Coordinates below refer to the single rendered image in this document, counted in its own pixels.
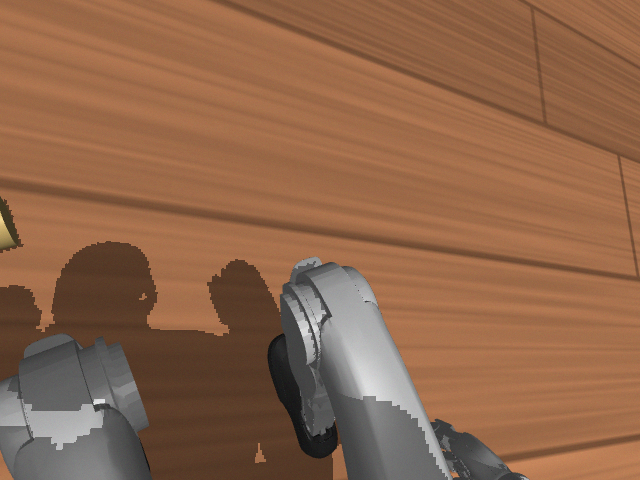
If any right robot hand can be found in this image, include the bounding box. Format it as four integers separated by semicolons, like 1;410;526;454
430;419;512;480

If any bottle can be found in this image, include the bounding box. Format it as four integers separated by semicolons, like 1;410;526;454
0;197;19;250

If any right robot foot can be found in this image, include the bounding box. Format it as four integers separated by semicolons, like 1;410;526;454
268;333;338;458

